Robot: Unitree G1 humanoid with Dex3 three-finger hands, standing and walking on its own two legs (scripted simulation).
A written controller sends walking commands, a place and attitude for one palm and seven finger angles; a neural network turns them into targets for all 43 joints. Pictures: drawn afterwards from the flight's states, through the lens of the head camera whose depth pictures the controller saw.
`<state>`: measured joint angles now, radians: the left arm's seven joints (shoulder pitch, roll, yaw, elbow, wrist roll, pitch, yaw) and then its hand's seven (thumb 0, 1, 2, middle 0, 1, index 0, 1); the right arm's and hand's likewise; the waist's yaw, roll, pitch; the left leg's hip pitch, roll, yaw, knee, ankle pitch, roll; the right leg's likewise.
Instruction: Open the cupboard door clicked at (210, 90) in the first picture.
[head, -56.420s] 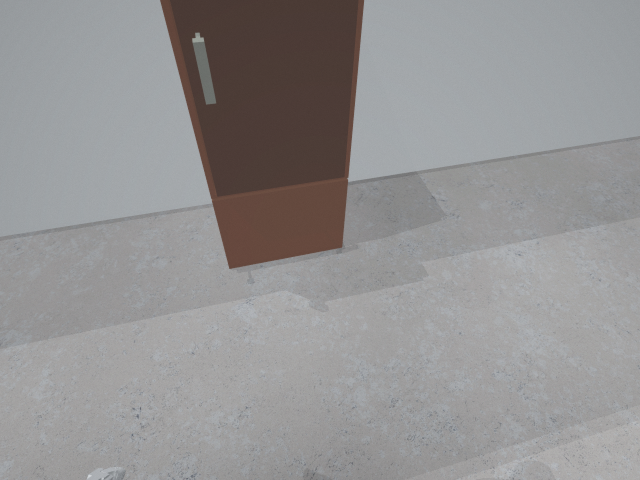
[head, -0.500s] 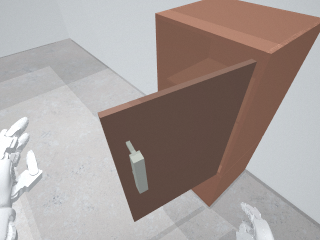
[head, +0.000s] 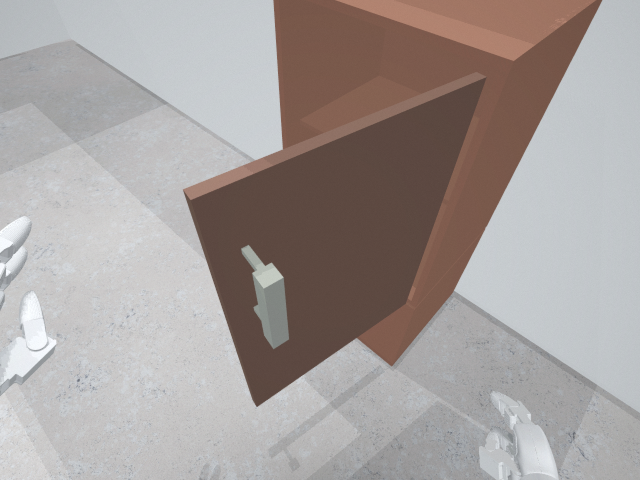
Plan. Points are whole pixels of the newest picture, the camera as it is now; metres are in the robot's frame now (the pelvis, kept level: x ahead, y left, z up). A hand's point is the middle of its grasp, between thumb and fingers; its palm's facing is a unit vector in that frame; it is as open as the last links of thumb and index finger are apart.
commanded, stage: step back with the hand held close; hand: left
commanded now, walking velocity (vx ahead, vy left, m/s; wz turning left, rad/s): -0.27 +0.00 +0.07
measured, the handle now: (263, 297) +0.32 +0.09 +0.06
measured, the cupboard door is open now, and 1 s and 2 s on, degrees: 79 79 79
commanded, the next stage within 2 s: stop stepping back and stand still in 0.74 s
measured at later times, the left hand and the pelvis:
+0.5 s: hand out of the picture +0.10 +0.29 +0.17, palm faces +0.50 -0.73 -0.47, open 7.4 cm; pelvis -0.09 +0.01 -0.02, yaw +4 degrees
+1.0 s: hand out of the picture +0.00 +0.26 +0.16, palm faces +0.29 -0.81 -0.50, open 7.4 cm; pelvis -0.21 +0.01 +0.01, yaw -2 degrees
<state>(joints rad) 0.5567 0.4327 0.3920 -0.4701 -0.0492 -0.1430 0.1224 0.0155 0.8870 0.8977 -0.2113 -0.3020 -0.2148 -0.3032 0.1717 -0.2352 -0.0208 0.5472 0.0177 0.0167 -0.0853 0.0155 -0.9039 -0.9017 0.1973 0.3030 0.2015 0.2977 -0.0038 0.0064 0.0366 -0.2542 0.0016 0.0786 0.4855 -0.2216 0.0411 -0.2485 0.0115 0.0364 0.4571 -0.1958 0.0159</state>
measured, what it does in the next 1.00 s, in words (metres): walks backwards: right foot, then left foot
